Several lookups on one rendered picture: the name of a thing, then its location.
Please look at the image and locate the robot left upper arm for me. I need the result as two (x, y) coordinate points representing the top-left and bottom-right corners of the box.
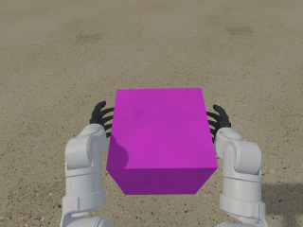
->
(64, 217), (113, 227)

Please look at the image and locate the right robot forearm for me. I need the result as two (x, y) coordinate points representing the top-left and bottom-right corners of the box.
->
(214, 127), (268, 227)

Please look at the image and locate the carton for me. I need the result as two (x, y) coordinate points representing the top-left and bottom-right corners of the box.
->
(106, 87), (218, 195)

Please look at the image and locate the robot left hand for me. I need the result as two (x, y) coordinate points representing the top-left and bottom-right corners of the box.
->
(90, 100), (115, 138)

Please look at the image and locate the robot right hand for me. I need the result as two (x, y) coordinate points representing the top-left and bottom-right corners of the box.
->
(206, 104), (231, 144)

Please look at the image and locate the left robot forearm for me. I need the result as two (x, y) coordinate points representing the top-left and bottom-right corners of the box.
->
(60, 123), (108, 227)

